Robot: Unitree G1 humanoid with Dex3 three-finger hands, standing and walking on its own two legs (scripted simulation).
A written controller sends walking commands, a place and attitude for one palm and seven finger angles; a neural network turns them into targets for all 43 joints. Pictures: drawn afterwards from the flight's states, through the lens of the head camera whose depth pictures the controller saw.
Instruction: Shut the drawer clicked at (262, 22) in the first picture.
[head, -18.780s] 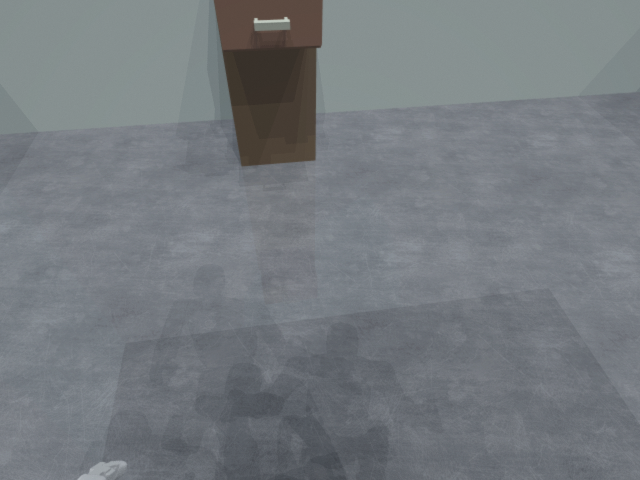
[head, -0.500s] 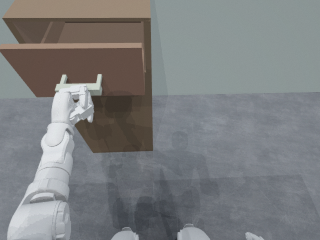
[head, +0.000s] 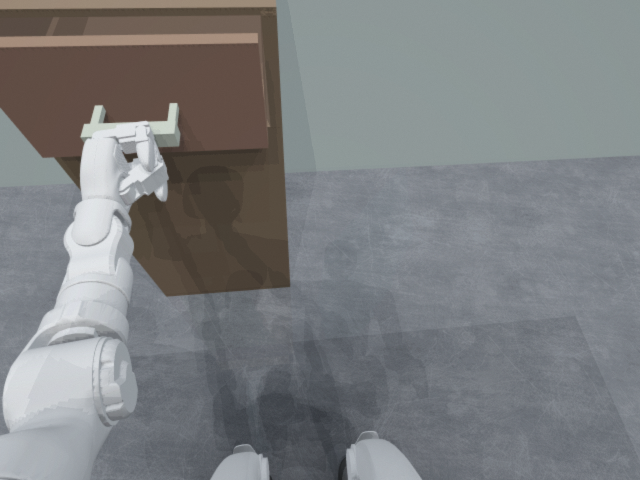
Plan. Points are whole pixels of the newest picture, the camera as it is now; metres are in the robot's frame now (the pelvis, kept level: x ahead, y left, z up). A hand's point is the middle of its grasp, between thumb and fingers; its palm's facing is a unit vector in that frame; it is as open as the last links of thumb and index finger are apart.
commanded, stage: push the drawer shut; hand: left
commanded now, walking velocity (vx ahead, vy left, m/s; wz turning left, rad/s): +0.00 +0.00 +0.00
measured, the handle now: (134, 123) +0.56 +0.21 +0.08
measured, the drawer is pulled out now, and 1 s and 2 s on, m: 0.05 0.00 0.00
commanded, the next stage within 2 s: pull the fist back off the drawer in 0.84 s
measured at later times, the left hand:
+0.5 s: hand (159, 135) +0.54 +0.18 +0.08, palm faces +0.03 -1.00 -0.01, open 3.1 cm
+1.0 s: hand (147, 132) +0.55 +0.19 +0.07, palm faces +0.03 -1.00 -0.03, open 3.1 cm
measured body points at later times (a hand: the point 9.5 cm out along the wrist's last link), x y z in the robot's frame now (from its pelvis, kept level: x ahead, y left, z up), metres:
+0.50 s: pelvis +0.00 +0.01 -0.01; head +0.14 +0.02 +0.42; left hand +0.53 +0.23 +0.08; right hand -0.03 -0.26 -0.11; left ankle +0.00 +0.11 -0.68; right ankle +0.02 -0.12 -0.68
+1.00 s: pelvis -0.03 +0.02 -0.02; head +0.14 +0.05 +0.39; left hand +0.54 +0.25 +0.08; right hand -0.06 -0.24 -0.12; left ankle +0.00 +0.11 -0.68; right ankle +0.02 -0.12 -0.68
